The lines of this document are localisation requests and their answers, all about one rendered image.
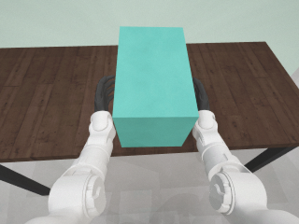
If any table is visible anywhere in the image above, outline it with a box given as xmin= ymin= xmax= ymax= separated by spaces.
xmin=0 ymin=41 xmax=299 ymax=196

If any robot right upper arm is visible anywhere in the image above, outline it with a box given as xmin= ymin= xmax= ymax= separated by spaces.
xmin=208 ymin=171 xmax=299 ymax=224

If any left robot hand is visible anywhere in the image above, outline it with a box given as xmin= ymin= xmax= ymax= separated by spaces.
xmin=94 ymin=75 xmax=116 ymax=113

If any robot right forearm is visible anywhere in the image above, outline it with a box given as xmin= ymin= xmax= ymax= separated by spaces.
xmin=192 ymin=110 xmax=267 ymax=200

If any robot left forearm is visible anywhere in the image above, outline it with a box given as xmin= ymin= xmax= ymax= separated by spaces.
xmin=48 ymin=110 xmax=116 ymax=210

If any carton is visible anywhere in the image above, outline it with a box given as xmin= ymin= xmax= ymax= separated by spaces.
xmin=112 ymin=26 xmax=199 ymax=147

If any right robot hand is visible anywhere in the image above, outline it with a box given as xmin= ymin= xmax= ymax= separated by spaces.
xmin=192 ymin=77 xmax=210 ymax=111

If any robot left upper arm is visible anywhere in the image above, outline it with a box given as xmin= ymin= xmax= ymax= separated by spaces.
xmin=24 ymin=174 xmax=107 ymax=224

